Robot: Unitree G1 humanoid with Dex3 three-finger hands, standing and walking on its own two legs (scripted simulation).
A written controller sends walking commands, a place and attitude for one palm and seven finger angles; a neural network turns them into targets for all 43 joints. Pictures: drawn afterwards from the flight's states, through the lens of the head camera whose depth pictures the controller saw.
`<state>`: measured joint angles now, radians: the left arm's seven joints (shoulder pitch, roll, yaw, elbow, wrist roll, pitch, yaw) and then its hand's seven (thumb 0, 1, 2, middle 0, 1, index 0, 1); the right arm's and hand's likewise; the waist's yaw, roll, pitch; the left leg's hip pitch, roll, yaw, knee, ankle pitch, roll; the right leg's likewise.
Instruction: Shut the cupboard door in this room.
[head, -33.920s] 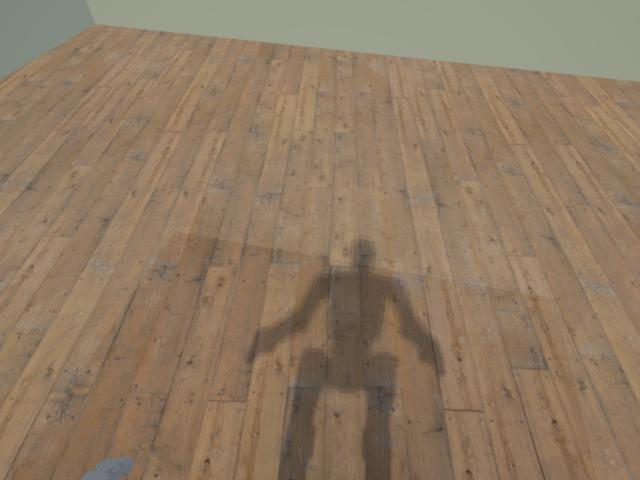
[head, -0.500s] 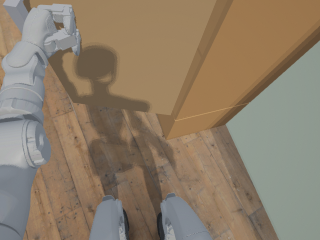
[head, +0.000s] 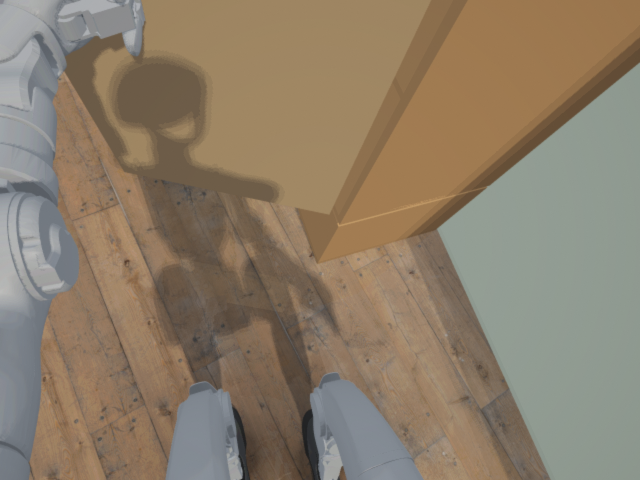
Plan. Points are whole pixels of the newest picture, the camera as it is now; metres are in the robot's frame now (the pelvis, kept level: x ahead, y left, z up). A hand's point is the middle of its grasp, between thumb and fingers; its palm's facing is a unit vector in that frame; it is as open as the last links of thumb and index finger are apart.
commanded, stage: push the door shut along its arc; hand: left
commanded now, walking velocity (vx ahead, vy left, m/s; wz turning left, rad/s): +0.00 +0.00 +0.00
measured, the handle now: out of the picture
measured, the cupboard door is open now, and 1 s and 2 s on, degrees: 62 58 58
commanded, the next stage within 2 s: pull the fist back off the door in 0.02 s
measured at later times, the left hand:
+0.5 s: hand (175, 21) +0.59 +0.08 +0.11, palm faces +0.05 -1.00 -0.06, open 3.1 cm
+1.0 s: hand (166, 86) +0.51 +0.09 +0.11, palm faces +0.07 -1.00 -0.03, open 3.1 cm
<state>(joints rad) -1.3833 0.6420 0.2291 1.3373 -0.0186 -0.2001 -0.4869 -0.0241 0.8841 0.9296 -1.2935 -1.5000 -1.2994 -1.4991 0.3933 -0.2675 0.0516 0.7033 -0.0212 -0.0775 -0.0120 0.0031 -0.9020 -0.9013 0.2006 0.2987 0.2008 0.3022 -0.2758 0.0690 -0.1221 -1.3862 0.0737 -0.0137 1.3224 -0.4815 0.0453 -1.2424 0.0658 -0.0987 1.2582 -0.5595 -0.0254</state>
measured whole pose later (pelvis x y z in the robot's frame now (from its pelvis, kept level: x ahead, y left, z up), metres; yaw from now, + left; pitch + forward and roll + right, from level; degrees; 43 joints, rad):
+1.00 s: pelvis +0.02 -0.03 +0.04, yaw +4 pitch +23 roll -1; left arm -0.83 0.22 0.21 1.07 -0.04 -0.51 0.05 0.02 0.90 0.90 -1.30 -1.50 -1.30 -1.50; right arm 0.35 -0.28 -0.04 0.66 -0.03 0.02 0.07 0.00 -0.91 -0.90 0.20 0.30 0.20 0.30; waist -0.14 0.04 -0.14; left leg -1.06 0.05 0.01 1.11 -0.44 0.00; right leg -0.96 0.05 -0.08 1.11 -0.55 -0.06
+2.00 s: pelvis +0.03 +0.01 +0.13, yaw +4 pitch -2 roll -1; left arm 0.15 0.30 0.10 -0.07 -0.09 -0.03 0.06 0.02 0.89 0.90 -0.87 -1.03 -0.88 -1.03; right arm 0.16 -0.22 0.07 0.56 0.05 0.03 -0.07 0.01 -0.90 -0.90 0.20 0.30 0.20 0.30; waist 0.04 0.06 -0.01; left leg -0.23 -0.02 0.05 0.47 -0.22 0.05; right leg -0.12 0.00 -0.03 0.43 -0.28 0.00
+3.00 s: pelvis +0.05 -0.01 +0.14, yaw +4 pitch +0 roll -1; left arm 0.52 0.38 0.36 -0.36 -0.08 -0.12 0.09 0.02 0.89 0.90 -0.21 -0.30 -0.21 -0.30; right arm 0.18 -0.25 0.00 0.61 0.02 0.01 -0.07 0.01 -0.90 -0.90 0.20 0.30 0.20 0.30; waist 0.03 0.09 -0.02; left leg -0.24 0.01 0.04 0.45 -0.21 0.03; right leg -0.12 0.03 -0.03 0.38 -0.27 -0.02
